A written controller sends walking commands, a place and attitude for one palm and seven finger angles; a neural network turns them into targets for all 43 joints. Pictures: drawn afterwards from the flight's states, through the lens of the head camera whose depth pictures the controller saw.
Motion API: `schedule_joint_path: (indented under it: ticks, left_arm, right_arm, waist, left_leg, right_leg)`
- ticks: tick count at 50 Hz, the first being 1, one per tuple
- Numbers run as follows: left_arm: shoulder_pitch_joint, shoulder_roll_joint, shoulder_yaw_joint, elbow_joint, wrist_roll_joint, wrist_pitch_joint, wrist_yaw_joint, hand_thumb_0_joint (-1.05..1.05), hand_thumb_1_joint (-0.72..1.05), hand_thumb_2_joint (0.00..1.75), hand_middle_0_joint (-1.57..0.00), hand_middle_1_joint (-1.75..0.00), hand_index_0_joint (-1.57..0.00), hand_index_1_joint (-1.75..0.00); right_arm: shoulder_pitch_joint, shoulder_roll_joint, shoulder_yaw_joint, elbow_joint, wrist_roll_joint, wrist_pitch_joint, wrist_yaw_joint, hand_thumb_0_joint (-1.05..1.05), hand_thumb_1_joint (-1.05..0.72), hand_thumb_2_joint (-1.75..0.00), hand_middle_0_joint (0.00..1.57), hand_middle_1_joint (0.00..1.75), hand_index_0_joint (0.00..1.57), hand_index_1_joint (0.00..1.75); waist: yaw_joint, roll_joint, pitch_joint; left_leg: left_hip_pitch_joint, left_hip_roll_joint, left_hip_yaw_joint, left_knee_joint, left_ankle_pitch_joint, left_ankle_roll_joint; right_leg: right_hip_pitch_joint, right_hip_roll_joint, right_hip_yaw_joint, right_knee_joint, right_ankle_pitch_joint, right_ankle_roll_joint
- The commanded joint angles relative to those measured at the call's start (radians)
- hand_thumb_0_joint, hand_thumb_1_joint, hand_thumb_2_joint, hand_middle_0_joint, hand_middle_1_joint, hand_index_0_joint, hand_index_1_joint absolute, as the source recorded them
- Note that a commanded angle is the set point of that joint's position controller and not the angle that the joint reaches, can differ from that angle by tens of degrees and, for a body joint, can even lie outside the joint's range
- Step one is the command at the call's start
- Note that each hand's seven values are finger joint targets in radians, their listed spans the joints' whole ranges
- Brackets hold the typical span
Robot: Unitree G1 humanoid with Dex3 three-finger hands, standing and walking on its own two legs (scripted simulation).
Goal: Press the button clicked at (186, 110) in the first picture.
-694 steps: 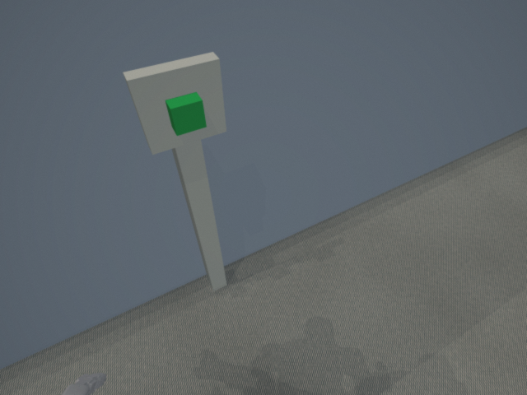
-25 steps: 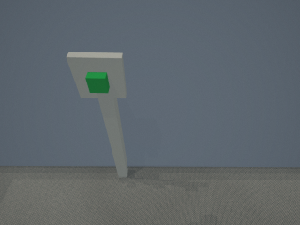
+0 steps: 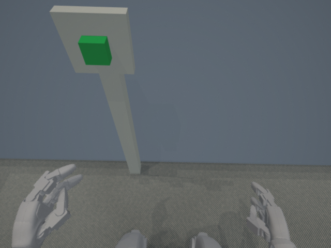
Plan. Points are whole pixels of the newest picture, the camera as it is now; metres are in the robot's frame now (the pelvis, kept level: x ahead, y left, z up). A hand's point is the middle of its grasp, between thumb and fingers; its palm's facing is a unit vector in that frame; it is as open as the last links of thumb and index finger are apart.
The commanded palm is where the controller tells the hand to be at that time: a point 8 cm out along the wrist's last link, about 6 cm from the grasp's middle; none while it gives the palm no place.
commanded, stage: raise the hand and make a fist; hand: left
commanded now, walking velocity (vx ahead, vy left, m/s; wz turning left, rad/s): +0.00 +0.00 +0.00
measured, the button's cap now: (96, 50) +0.52 +0.22 +0.18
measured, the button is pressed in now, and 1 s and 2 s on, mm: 0 0 0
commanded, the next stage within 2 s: aim a knuckle at the button in 1.66 s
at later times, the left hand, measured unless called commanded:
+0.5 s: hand (61, 191) +0.21 +0.22 +0.08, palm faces +0.12 -0.99 -0.07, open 3.1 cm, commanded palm +0.17 +0.27 +0.09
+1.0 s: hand (53, 163) +0.24 +0.23 +0.14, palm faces +0.12 -0.99 -0.07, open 3.1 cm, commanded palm +0.21 +0.28 +0.15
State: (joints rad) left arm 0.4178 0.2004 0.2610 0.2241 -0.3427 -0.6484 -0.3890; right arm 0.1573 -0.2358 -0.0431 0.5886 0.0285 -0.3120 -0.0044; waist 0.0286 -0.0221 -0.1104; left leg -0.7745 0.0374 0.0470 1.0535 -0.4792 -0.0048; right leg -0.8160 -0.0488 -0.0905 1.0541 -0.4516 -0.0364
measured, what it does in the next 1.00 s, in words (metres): stands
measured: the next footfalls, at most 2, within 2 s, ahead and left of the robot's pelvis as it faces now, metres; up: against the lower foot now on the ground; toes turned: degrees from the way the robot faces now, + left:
none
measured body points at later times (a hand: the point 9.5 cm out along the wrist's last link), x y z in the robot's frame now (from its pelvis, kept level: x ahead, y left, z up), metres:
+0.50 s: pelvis +0.03 +0.01 +0.02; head +0.08 +0.01 +0.46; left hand +0.20 +0.28 +0.09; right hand +0.21 -0.22 -0.06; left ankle +0.02 +0.12 -0.67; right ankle +0.04 -0.10 -0.67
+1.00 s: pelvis +0.03 +0.01 +0.04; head +0.05 +0.01 +0.49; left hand +0.23 +0.28 +0.14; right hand +0.22 -0.21 -0.03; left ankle +0.02 +0.12 -0.67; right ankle +0.04 -0.10 -0.67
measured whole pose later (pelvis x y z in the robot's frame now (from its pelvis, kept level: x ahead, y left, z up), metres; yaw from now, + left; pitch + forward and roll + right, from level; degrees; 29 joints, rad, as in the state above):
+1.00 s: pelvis +0.03 +0.01 +0.04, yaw +1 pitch +6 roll -2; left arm 0.40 0.25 0.23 -0.16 -0.29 -0.19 -0.22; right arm 0.25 -0.23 0.04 0.58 0.05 -0.27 -0.07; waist 0.02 0.04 -0.09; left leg -0.48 0.03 0.01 0.81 -0.44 0.01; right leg -0.48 -0.03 -0.13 0.75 -0.38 -0.01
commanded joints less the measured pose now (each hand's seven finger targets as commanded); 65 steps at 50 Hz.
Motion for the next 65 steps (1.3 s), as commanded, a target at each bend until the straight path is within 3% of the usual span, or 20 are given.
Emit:
schedule_joint_path:
  ticks: [1, 4, 7, 11, 13, 21, 23, 26, 28, 32, 34, 41, 49, 51, 53, 56, 59, 61, 63, 65]
  left_arm:
    - [-0.015, 0.179, 0.102, -0.401, -0.073, 0.043, -0.018, 0.0, 0.9, 0.9, -0.69, -0.84, -0.69, -0.84]
    - [0.019, 0.156, 0.06, -0.573, -0.01, 0.112, 0.057, 0.0, 0.9, 0.9, -0.78, -0.93, -0.78, -0.93]
    - [0.025, 0.148, 0.044, -0.58, 0.031, 0.158, 0.093, 0.0, 0.9, 0.9, -0.86, -1.02, -0.86, -1.02]
    - [0.135, 0.133, 0.064, -0.48, 0.021, 0.224, 0.086, 0.0, 0.9, 0.9, -0.97, -1.14, -0.97, -1.14]
    - [0.166, 0.137, 0.072, -0.508, 0.016, 0.243, 0.083, 0.0, 0.9, 0.9, -1.02, -1.2, -1.02, -1.2]
    - [0.131, 0.152, 0.073, -0.548, 0.008, 0.242, 0.137, 0.0, 0.9, 0.9, -1.24, -1.44, -1.24, -1.44]
    - [0.109, 0.154, 0.067, -0.564, 0.013, 0.232, 0.14, 0.0, 0.9, 0.9, -1.3, -1.5, -1.3, -1.5]
    - [0.083, 0.159, 0.051, -0.559, 0.016, 0.241, 0.144, 0.0, 0.9, 0.9, -1.3, -1.5, -1.3, -1.5]
    - [0.073, 0.164, 0.046, -0.592, 0.023, 0.246, 0.142, 0.0, 0.9, 0.9, -1.3, -1.5, -1.3, -1.5]
    - [0.052, 0.17, 0.051, -0.595, 0.02, 0.278, 0.155, 0.0, 0.9, 0.9, -1.3, -1.5, -1.3, -1.5]
    - [0.049, 0.171, 0.054, -0.594, 0.023, 0.294, 0.163, 0.0, 0.9, 0.9, -1.3, -1.5, -1.3, -1.5]
    - [-0.034, 0.182, 0.053, -0.584, 0.025, 0.354, 0.177, 0.0, 0.9, 0.9, -1.3, -1.5, -1.3, -1.5]
    - [-0.114, 0.196, 0.058, -0.619, 0.03, 0.403, 0.171, 0.0, 0.9, 0.9, -1.3, -1.5, -1.3, -1.5]
    - [-0.13, 0.194, 0.058, -0.584, 0.027, 0.424, 0.171, 0.0, 0.9, 0.9, -1.3, -1.5, -1.3, -1.5]
    - [-0.174, 0.206, 0.064, -0.595, 0.026, 0.438, 0.166, 0.0, 0.9, 0.9, -1.3, -1.5, -1.3, -1.5]
    - [-0.211, 0.215, 0.069, -0.583, 0.025, 0.465, 0.166, 0.0, 0.9, 0.9, -1.3, -1.5, -1.3, -1.5]
    - [-0.266, 0.225, 0.071, -0.606, 0.032, 0.483, 0.166, 0.0, 0.9, 0.9, -1.3, -1.5, -1.3, -1.5]
    - [-0.282, 0.222, 0.07, -0.585, 0.028, 0.502, 0.166, 0.0, 0.9, 0.9, -1.3, -1.5, -1.3, -1.5]
    - [-0.32, 0.231, 0.077, -0.584, 0.028, 0.52, 0.165, 0.0, 0.9, 0.9, -1.3, -1.5, -1.3, -1.5]
    - [-0.273, 0.205, 0.074, -0.539, 0.025, 0.539, 0.162, 0.0, 0.9, 0.9, -1.3, -1.5, -1.3, -1.5]
  right_arm:
    - [-0.034, -0.135, -0.04, -0.213, 0.018, -0.047, -0.041, 0.0, -0.9, -0.9, 0.2, 0.3, 0.2, 0.3]
    - [0.012, -0.108, -0.038, -0.196, 0.011, -0.022, -0.056, 0.0, -0.9, -0.9, 0.2, 0.3, 0.2, 0.3]
    - [0.024, -0.1, -0.037, -0.163, 0.003, 0.001, -0.068, 0.0, -0.9, -0.9, 0.2, 0.3, 0.2, 0.3]
    - [0.002, -0.093, -0.034, -0.159, 0.005, 0.025, -0.066, 0.0, -0.9, -0.9, 0.2, 0.3, 0.2, 0.3]
    - [0.003, -0.094, -0.032, -0.173, 0.005, 0.03, -0.061, 0.0, -0.9, -0.9, 0.2, 0.3, 0.2, 0.3]
    - [0.004, -0.096, -0.016, -0.187, 0.004, 0.032, -0.062, 0.0, -0.9, -0.9, 0.2, 0.3, 0.2, 0.3]
    - [0.017, -0.099, -0.014, -0.186, 0.007, 0.027, -0.063, 0.0, -0.9, -0.9, 0.2, 0.3, 0.2, 0.3]
    - [0.016, -0.108, -0.007, -0.184, 0.009, 0.021, -0.067, 0.0, -0.9, -0.9, 0.2, 0.3, 0.2, 0.3]
    - [0.024, -0.112, -0.006, -0.183, 0.013, 0.013, -0.067, 0.0, -0.9, -0.9, 0.2, 0.3, 0.2, 0.3]
    - [0.023, -0.112, 0.0, -0.182, 0.016, 0.007, -0.069, 0.0, -0.9, -0.9, 0.2, 0.3, 0.2, 0.3]
    - [0.02, -0.109, 0.004, -0.179, 0.019, 0.003, -0.069, 0.0, -0.9, -0.9, 0.2, 0.3, 0.2, 0.3]
    - [0.02, -0.118, 0.022, -0.174, 0.019, -0.006, -0.07, 0.0, -0.9, -0.9, 0.2, 0.3, 0.2, 0.3]
    - [0.024, -0.12, 0.033, -0.163, 0.022, -0.026, -0.071, 0.0, -0.9, -0.9, 0.2, 0.3, 0.2, 0.3]
    - [0.02, -0.124, 0.038, -0.153, 0.021, -0.026, -0.07, 0.0, -0.9, -0.9, 0.2, 0.3, 0.2, 0.3]
    - [0.021, -0.127, 0.039, -0.151, 0.023, -0.026, -0.073, 0.0, -0.9, -0.9, 0.2, 0.3, 0.2, 0.3]
    - [0.011, -0.129, 0.043, -0.147, 0.023, -0.027, -0.077, 0.0, -0.9, -0.9, 0.2, 0.3, 0.2, 0.3]
    - [0.008, -0.125, 0.048, -0.146, 0.025, -0.029, -0.078, 0.0, -0.9, -0.9, 0.2, 0.3, 0.2, 0.3]
    - [0.001, -0.127, 0.05, -0.14, 0.025, -0.028, -0.079, 0.0, -0.9, -0.9, 0.2, 0.3, 0.2, 0.3]
    - [-0.002, -0.125, 0.05, -0.137, 0.028, -0.027, -0.081, 0.0, -0.9, -0.9, 0.2, 0.3, 0.2, 0.3]
    - [-0.004, -0.124, 0.05, -0.137, 0.027, -0.026, -0.08, 0.0, -0.9, -0.9, 0.2, 0.3, 0.2, 0.3]
  waist:
    - [0.003, 0.029, -0.223]
    - [-0.015, 0.102, -0.259]
    - [-0.036, 0.089, -0.236]
    - [-0.019, 0.051, -0.198]
    - [-0.002, 0.065, -0.244]
    - [-0.01, 0.019, -0.169]
    - [-0.014, 0.054, -0.176]
    - [-0.023, 0.036, -0.139]
    - [-0.018, 0.093, -0.169]
    - [-0.018, 0.061, -0.143]
    - [-0.012, 0.097, -0.13]
    - [-0.015, 0.053, -0.095]
    - [-0.007, 0.098, -0.118]
    - [-0.008, 0.042, -0.086]
    - [-0.007, 0.081, -0.091]
    - [-0.002, 0.049, -0.083]
    - [0.003, 0.09, -0.104]
    - [0.002, 0.05, -0.085]
    - [0.005, 0.092, -0.081]
    - [0.011, 0.064, -0.066]
  left_leg:
    - [-0.029, -0.048, -0.043, -0.067, 0.073, 0.028]
    - [0.063, -0.035, -0.057, -0.085, 0.221, 0.037]
    - [0.101, -0.026, -0.075, -0.089, 0.318, 0.036]
    - [0.099, -0.031, -0.083, -0.122, 0.345, 0.027]
    - [0.128, -0.034, -0.081, -0.145, 0.37, 0.025]
    - [0.131, -0.036, -0.079, -0.205, 0.297, 0.023]
    - [0.153, -0.037, -0.075, -0.219, 0.277, 0.023]
    - [0.16, -0.035, -0.08, -0.237, 0.256, 0.026]
    - [0.202, -0.035, -0.076, -0.255, 0.275, 0.024]
    - [0.226, -0.033, -0.079, -0.286, 0.28, 0.024]
    - [0.243, -0.032, -0.077, -0.304, 0.275, 0.02]
    - [0.277, -0.03, -0.08, -0.351, 0.271, 0.021]
    - [0.374, -0.029, -0.077, -0.397, 0.362, 0.017]
    - [0.367, -0.028, -0.082, -0.41, 0.356, 0.019]
    - [0.387, -0.032, -0.076, -0.426, 0.341, 0.018]
    - [0.402, -0.033, -0.077, -0.443, 0.349, 0.021]
    - [0.444, -0.032, -0.076, -0.466, 0.372, 0.018]
    - [0.447, -0.031, -0.078, -0.476, 0.376, 0.021]
    - [0.467, -0.034, -0.07, -0.489, 0.377, 0.019]
    - [0.467, -0.035, -0.068, -0.497, 0.382, 0.018]
  right_leg:
    - [0.185, 0.018, 0.181, -0.219, -0.153, 0.026]
    - [0.222, 0.033, 0.121, -0.182, 0.108, 0.02]
    - [0.212, 0.048, 0.067, -0.151, 0.268, 0.021]
    - [0.252, 0.051, 0.035, -0.169, 0.308, 0.022]
    - [0.287, 0.047, 0.027, -0.177, 0.333, 0.024]
    - [0.313, 0.045, 0.029, -0.242, 0.246, 0.027]
    - [0.309, 0.042, 0.032, -0.256, 0.216, 0.026]
    - [0.31, 0.044, 0.033, -0.281, 0.186, 0.025]
    - [0.323, 0.042, 0.026, -0.284, 0.209, 0.022]
    - [0.351, 0.044, 0.02, -0.311, 0.226, 0.024]
    - [0.355, 0.044, 0.015, -0.323, 0.219, 0.022]
    - [0.408, 0.045, 0.015, -0.373, 0.224, 0.023]
    - [0.468, 0.043, 0.005, -0.4, 0.333, 0.022]
    - [0.48, 0.048, 0.003, -0.416, 0.329, 0.022]
    - [0.487, 0.042, 0.008, -0.432, 0.322, 0.024]
    - [0.515, 0.044, 0.009, -0.452, 0.328, 0.023]
    - [0.537, 0.041, 0.006, -0.463, 0.349, 0.021]
    - [0.55, 0.046, 0.005, -0.477, 0.355, 0.021]
    - [0.554, 0.042, 0.009, -0.491, 0.363, 0.022]
    - [0.561, 0.042, 0.005, -0.498, 0.373, 0.023]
